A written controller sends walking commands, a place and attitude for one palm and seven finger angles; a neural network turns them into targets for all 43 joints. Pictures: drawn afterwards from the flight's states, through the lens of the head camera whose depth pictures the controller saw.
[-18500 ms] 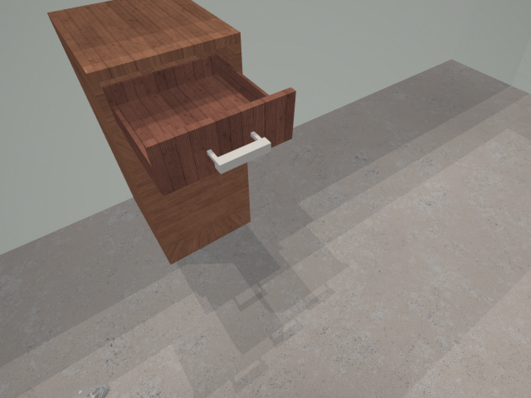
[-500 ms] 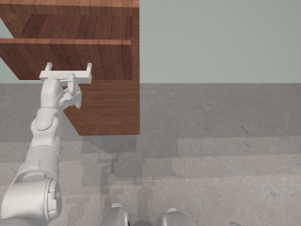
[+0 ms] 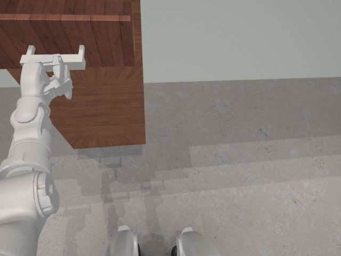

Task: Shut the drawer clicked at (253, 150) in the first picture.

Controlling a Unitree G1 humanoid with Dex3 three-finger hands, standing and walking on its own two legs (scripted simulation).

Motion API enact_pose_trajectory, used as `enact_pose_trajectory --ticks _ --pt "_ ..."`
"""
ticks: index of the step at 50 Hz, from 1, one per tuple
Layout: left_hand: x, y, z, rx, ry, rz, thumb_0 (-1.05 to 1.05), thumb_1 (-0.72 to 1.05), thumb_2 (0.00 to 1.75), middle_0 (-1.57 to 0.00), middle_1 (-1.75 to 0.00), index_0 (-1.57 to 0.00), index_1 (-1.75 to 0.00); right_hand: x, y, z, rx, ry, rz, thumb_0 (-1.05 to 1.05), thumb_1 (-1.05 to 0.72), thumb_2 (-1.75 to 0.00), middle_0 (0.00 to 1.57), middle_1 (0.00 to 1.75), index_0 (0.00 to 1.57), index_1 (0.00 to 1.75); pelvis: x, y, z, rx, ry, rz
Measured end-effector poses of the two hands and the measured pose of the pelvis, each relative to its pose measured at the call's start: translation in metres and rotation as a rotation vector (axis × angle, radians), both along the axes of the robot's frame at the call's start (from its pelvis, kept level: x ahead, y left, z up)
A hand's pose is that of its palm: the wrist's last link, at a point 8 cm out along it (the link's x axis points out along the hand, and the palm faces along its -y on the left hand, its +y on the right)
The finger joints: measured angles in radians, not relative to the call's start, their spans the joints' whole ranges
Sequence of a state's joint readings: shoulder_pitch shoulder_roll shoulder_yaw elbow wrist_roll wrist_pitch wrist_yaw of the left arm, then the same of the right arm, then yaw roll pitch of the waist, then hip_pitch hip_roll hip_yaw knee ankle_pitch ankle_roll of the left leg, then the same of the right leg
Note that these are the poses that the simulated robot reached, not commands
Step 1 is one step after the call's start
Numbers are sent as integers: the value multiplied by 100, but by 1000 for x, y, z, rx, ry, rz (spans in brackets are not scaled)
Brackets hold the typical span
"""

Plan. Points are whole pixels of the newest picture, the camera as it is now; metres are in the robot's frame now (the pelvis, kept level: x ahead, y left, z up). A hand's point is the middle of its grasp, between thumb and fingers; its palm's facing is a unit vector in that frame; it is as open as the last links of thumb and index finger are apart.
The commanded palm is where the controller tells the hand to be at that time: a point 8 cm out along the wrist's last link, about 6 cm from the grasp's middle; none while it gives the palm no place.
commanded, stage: push the drawer shut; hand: left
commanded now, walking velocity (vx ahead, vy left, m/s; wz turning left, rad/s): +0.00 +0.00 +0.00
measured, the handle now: (55, 55) +0.58 +0.24 +0.08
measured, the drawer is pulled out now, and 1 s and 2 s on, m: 0.07 0.00 0.00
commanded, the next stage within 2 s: pull the fist back off the drawer in 0.88 s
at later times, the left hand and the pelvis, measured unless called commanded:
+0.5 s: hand (70, 62) +0.55 +0.20 +0.08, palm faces +0.06 -1.00 -0.02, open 3.4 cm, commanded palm +0.54 +0.24 +0.08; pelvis +0.00 +0.01 -0.01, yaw -1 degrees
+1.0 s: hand (66, 55) +0.57 +0.21 +0.08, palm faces +0.05 -1.00 -0.04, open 3.4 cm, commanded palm +0.60 +0.22 +0.08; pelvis -0.02 +0.01 -0.02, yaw +0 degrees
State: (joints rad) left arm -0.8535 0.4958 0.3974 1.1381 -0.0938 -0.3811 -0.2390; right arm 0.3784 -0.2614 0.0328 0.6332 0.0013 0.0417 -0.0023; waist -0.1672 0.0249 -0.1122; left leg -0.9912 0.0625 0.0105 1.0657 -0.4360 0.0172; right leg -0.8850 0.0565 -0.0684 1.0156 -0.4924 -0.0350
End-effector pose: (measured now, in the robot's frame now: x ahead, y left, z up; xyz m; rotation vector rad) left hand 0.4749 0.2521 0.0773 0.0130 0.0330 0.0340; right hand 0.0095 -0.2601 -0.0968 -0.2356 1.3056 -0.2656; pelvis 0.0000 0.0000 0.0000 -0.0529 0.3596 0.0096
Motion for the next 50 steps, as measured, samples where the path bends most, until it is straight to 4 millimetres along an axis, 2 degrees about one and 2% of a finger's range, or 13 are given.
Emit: enact_pose_trajectory --ticks 17,31,42,50 --pt "31 0 3 -1 7 11 6 78 87 -140 -160 -140 -160 -27 14 1 -1 90 -24 0 -91 -90 21 30 20 30 0 10 -3 -17 34 0" --pt "68 -1 4 2 8 19 7 80 89 -140 -160 -140 -160 -62 20 4 -21 188 -55 0 -91 -90 21 30 20 30 -4 13 -12 -33 90 -2" --pt "71 9 5 19 33 21 5 66 91 -140 -160 -140 -160 -83 24 5 -23 239 -49 0 -91 -90 21 30 20 30 -11 12 -18 -49 109 14" --pt "72 10 7 26 20 18 8 64 92 -140 -160 -140 -160 -90 22 3 -42 228 -34 0 -91 -90 21 30 20 30 -20 11 -23 -59 120 20"
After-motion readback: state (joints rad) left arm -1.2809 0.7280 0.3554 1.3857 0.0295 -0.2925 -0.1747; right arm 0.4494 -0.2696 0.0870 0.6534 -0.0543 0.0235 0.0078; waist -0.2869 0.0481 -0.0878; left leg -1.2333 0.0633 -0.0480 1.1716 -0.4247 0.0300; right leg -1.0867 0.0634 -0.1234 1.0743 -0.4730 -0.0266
